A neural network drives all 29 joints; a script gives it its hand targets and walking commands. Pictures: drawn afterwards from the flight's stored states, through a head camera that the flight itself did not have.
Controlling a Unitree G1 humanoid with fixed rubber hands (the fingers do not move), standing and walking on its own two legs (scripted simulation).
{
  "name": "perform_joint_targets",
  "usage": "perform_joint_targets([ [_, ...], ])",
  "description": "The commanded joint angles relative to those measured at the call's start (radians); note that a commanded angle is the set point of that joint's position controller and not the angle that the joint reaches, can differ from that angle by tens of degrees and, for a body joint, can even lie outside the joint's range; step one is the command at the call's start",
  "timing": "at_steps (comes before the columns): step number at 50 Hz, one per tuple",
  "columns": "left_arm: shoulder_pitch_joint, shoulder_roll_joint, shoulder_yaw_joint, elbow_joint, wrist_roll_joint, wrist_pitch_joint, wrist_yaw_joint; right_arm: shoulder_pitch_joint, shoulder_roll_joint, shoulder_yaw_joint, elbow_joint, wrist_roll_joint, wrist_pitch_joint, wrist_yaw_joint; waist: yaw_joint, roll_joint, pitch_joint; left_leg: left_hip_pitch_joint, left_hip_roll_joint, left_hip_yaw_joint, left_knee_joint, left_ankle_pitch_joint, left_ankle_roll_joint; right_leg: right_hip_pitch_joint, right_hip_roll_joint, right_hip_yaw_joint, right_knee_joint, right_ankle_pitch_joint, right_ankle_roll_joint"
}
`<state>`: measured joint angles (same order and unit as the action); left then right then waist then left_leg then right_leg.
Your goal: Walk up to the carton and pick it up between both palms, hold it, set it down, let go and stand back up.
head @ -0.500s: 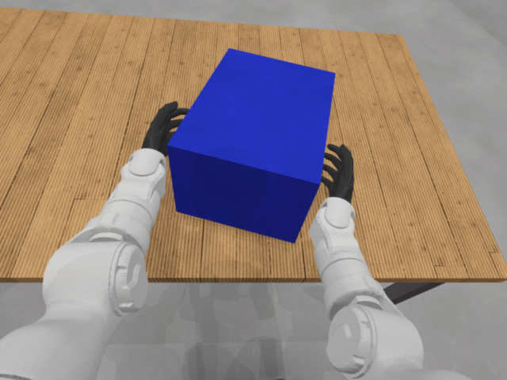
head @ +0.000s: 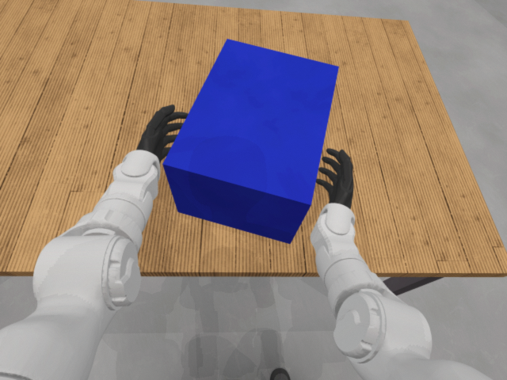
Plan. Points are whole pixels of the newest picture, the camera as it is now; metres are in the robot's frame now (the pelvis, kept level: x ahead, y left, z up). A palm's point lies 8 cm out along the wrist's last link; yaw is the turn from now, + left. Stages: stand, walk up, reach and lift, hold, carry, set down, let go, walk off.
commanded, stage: set down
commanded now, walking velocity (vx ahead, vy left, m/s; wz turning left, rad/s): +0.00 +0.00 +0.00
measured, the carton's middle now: (258, 139) +0.52 -0.02 +0.00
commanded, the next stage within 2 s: none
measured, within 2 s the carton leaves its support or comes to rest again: neither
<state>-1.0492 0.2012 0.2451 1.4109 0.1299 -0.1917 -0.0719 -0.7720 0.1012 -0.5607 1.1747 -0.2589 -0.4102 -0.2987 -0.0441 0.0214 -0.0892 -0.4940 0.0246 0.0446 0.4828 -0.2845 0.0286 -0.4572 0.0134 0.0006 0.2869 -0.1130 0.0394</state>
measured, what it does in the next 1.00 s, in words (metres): shifts its weight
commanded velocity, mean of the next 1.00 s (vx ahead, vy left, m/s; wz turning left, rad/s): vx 0.00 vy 0.00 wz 0.00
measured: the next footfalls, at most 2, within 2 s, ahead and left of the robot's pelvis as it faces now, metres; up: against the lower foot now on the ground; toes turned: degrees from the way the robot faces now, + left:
none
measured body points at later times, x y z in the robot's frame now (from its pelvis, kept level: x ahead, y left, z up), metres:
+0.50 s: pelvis -0.03 +0.02 +0.00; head +0.08 +0.05 +0.43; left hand +0.47 +0.18 +0.08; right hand +0.40 -0.15 +0.03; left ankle -0.05 +0.08 -0.74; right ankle -0.01 -0.15 -0.73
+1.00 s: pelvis -0.09 +0.00 -0.01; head -0.03 +0.01 +0.44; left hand +0.35 +0.21 +0.06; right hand +0.31 -0.17 +0.04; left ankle -0.05 +0.08 -0.74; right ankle -0.01 -0.15 -0.74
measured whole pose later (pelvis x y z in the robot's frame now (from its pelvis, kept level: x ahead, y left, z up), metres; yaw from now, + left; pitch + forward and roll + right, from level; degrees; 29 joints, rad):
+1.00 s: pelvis -0.09 +0.00 -0.01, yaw +2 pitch +13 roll -1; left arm -0.77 0.33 0.05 0.96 -0.13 0.06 -0.12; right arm -0.62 0.08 -0.30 0.80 0.01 -0.07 -0.45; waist -0.06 0.01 -0.12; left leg -0.55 -0.02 0.04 0.48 -0.16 0.05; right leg -0.53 -0.03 0.00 0.34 -0.04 0.05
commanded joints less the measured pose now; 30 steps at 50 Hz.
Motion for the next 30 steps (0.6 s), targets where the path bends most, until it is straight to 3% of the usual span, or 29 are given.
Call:
perform_joint_targets([
  [1,-0.717,0.189,-0.182,-0.258,-0.21,-0.067,0.025,-0.621,-0.172,0.142,-0.14,0.048,-0.058,-0.041,-0.228,0.084,-1.045,0.031,-0.051,-0.01,0.076,0.664,-0.132,0.58,-0.009,-0.029,0.268,0.905,-0.023],
  [2,-0.723,0.211,-0.182,-0.233,-0.223,-0.065,0.033,-0.66,-0.163,0.156,-0.152,0.058,-0.042,-0.04,-0.2,0.063,-1.002,-0.078,-0.058,-0.009,0.04,0.557,-0.106,0.635,-0.029,-0.006,0.298,0.927,-0.024],
  [3,-0.77,0.2,-0.206,-0.263,-0.264,-0.054,0.033,-0.707,-0.158,0.176,-0.183,0.083,-0.022,-0.048,-0.236,0.051,-1.041,-0.062,-0.056,-0.014,0.033,0.482,-0.093,0.625,-0.022,-0.015,0.294,0.892,-0.028],
  [4,-0.738,0.257,-0.201,-0.307,-0.282,-0.048,0.026,-0.683,-0.153,0.222,-0.234,0.117,0.011,-0.051,-0.203,0.029,-1.076,-0.02,-0.056,-0.012,0.065,0.545,-0.088,0.622,-0.016,-0.011,0.305,0.941,-0.022],
  [6,-0.753,0.262,-0.23,-0.235,-0.317,-0.036,0.025,-0.728,-0.151,0.242,-0.237,0.148,0.062,-0.056,-0.205,-0.001,-1.059,-0.108,-0.073,-0.006,0.047,0.38,-0.059,0.614,-0.037,0.011,0.312,0.886,-0.027],
  [7,-0.716,0.261,-0.241,-0.3,-0.328,-0.035,0.025,-0.701,-0.154,0.274,-0.286,0.168,0.078,-0.063,-0.211,-0.007,-1.089,-0.082,-0.07,-0.01,0.046,0.424,-0.067,0.652,-0.039,0.017,0.326,0.957,-0.031],
  [8,-0.731,0.305,-0.214,-0.229,-0.332,-0.038,0.02,-0.746,-0.168,0.27,-0.287,0.157,0.091,-0.064,-0.18,-0.044,-1.086,-0.135,-0.075,0.002,0.036,0.371,-0.054,0.645,-0.053,0.026,0.352,0.965,-0.017],
  [9,-0.684,0.281,-0.266,-0.276,-0.364,-0.021,0.015,-0.718,-0.175,0.302,-0.345,0.209,0.107,-0.074,-0.22,-0.026,-1.128,-0.079,-0.075,-0.007,0.053,0.452,-0.058,0.655,-0.034,0.025,0.348,1.004,-0.011],
  [10,-0.684,0.258,-0.271,-0.275,-0.342,-0.007,0.02,-0.716,-0.16,0.294,-0.338,0.196,0.107,-0.081,-0.213,-0.014,-1.113,-0.118,-0.062,-0.016,0.015,0.48,-0.06,0.686,-0.041,0.019,0.353,1.017,-0.021],
  [11,-0.679,0.26,-0.273,-0.265,-0.356,-0.001,0.008,-0.735,-0.186,0.288,-0.332,0.201,0.116,-0.081,-0.236,-0.014,-1.135,-0.062,-0.066,-0.021,0.061,0.509,-0.073,0.637,-0.029,0.009,0.355,1.024,-0.019],
  [12,-0.63,0.24,-0.281,-0.319,-0.35,0.011,0.011,-0.66,-0.133,0.332,-0.354,0.228,0.117,-0.094,-0.213,-0.02,-1.138,-0.107,-0.063,-0.023,0.054,0.569,-0.074,0.697,-0.034,0.021,0.358,1.062,-0.015],
  [13,-0.751,0.258,-0.287,-0.292,-0.354,0.007,0.016,-0.702,-0.17,0.283,-0.295,0.198,0.126,-0.095,-0.239,0.004,-1.13,-0.116,-0.058,-0.022,0.024,0.473,-0.066,0.63,-0.03,-0.003,0.343,0.931,-0.009],
  [14,-0.708,0.222,-0.331,-0.406,-0.366,0.017,0.02,-0.681,-0.197,0.27,-0.344,0.219,0.13,-0.09,-0.285,0.053,-1.231,0.119,-0.043,-0.046,0.093,0.624,-0.103,0.506,0.0,-0.029,0.325,0.893,-0.024],
  [15,-0.59,0.221,-0.276,-0.454,-0.34,0.037,0.013,-0.564,-0.15,0.332,-0.342,0.236,0.115,-0.094,-0.212,0.062,-1.221,0.249,-0.039,-0.054,0.147,0.81,-0.122,0.456,0.01,-0.033,0.293,0.889,-0.021],
  [16,-0.641,0.231,-0.288,-0.402,-0.335,0.045,0.012,-0.616,-0.152,0.328,-0.332,0.256,0.113,-0.102,-0.226,0.077,-1.172,0.217,-0.05,-0.036,0.152,0.784,-0.121,0.442,0.002,-0.02,0.278,0.893,-0.03],
  [17,-0.452,0.209,-0.227,-0.444,-0.296,0.074,0.002,-0.464,-0.143,0.381,-0.366,0.251,0.096,-0.103,-0.178,0.089,-1.146,0.243,-0.039,-0.042,0.113,0.904,-0.121,0.508,0.002,-0.009,0.283,0.99,-0.017],
  [18,-0.579,0.207,-0.258,-0.408,-0.302,0.084,0.015,-0.57,-0.177,0.327,-0.328,0.248,0.105,-0.111,-0.219,0.12,-1.105,0.13,-0.032,-0.032,0.077,0.78,-0.121,0.504,-0.003,-0.021,0.297,0.877,-0.021],
  [19,-0.603,0.169,-0.305,-0.463,-0.315,0.087,0.025,-0.591,-0.144,0.326,-0.395,0.26,0.102,-0.114,-0.224,0.13,-1.14,0.12,-0.029,-0.038,0.076,0.804,-0.119,0.516,0.003,-0.022,0.28,0.824,-0.024],
  [20,-0.572,0.176,-0.309,-0.526,-0.322,0.093,0.032,-0.55,-0.178,0.304,-0.379,0.251,0.096,-0.107,-0.251,0.145,-1.166,0.34,-0.002,-0.074,0.129,0.959,-0.144,0.354,0.026,-0.047,0.253,0.717,-0.01],
  [21,-0.385,0.178,-0.211,-0.587,-0.265,0.116,0.01,-0.393,-0.176,0.359,-0.4,0.287,0.072,-0.106,-0.168,0.155,-1.211,0.598,-0.013,-0.073,0.192,1.181,-0.175,0.272,0.046,-0.059,0.203,0.723,-0.018],
  [22,-0.352,0.147,-0.202,-0.562,-0.237,0.129,0.004,-0.331,-0.117,0.368,-0.341,0.285,0.053,-0.111,-0.142,0.196,-1.156,0.648,-0.017,-0.054,0.194,1.235,-0.176,0.209,0.038,-0.037,0.148,0.661,-0.028],
  [23,-0.385,0.139,-0.206,-0.492,-0.208,0.158,0.013,-0.373,-0.144,0.349,-0.251,0.266,0.05,-0.109,-0.135,0.202,-1.016,0.497,-0.005,-0.032,0.158,1.118,-0.201,0.213,0.022,-0.026,0.108,0.571,-0.058],
  [24,-0.353,0.158,-0.185,-0.515,-0.221,0.176,0.019,-0.408,-0.173,0.367,-0.353,0.277,0.044,-0.109,-0.119,0.146,-0.996,0.433,-0.01,-0.028,0.134,1.031,-0.189,0.31,0.02,-0.013,0.107,0.585,-0.046],
  [25,-0.415,0.157,-0.227,-0.559,-0.251,0.18,0.03,-0.47,-0.207,0.344,-0.382,0.276,0.059,-0.108,-0.157,0.17,-0.991,0.429,0.01,-0.052,0.1,0.98,-0.171,0.287,0.023,-0.025,0.132,0.507,-0.028],
  [26,-0.276,0.146,-0.213,-0.612,-0.253,0.198,0.019,-0.344,-0.157,0.4,-0.434,0.307,0.059,-0.116,-0.131,0.12,-1.038,0.579,0.007,-0.08,0.133,1.062,-0.171,0.259,0.031,-0.024,0.118,0.561,-0.006],
  [27,-0.259,0.157,-0.182,-0.619,-0.224,0.198,0.013,-0.306,-0.157,0.398,-0.383,0.311,0.058,-0.116,-0.108,0.13,-0.985,0.608,0.003,-0.073,0.123,1.07,-0.17,0.224,0.031,-0.025,0.096,0.52,-0.011],
  [28,-0.368,0.173,-0.208,-0.532,-0.228,0.195,0.009,-0.406,-0.18,0.351,-0.292,0.295,0.094,-0.101,-0.127,0.126,-0.905,0.509,0.009,-0.058,0.115,0.943,-0.178,0.184,0.027,-0.028,0.076,0.418,-0.03],
  [29,-0.214,0.168,-0.195,-0.645,-0.23,0.199,0.005,-0.28,-0.154,0.395,-0.437,0.309,0.073,-0.113,-0.1,0.077,-0.962,0.517,0.007,-0.067,0.121,1.014,-0.188,0.309,0.032,-0.018,0.074,0.559,-0.024],
  [30,-0.246,0.208,-0.163,-0.658,-0.209,0.204,0.005,-0.298,-0.179,0.38,-0.413,0.301,0.075,-0.116,-0.12,0.106,-0.929,0.529,0.009,-0.079,0.108,0.996,-0.184,0.269,0.022,-0.013,0.1,0.506,0.003],
])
